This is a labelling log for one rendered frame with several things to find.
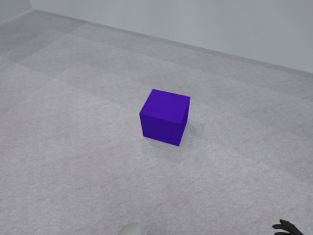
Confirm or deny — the carton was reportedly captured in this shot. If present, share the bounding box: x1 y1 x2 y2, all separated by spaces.
139 89 191 147

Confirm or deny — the right robot hand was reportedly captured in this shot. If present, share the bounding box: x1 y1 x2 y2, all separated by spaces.
272 219 303 235

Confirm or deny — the robot left thigh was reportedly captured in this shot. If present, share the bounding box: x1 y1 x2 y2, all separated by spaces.
117 222 148 235

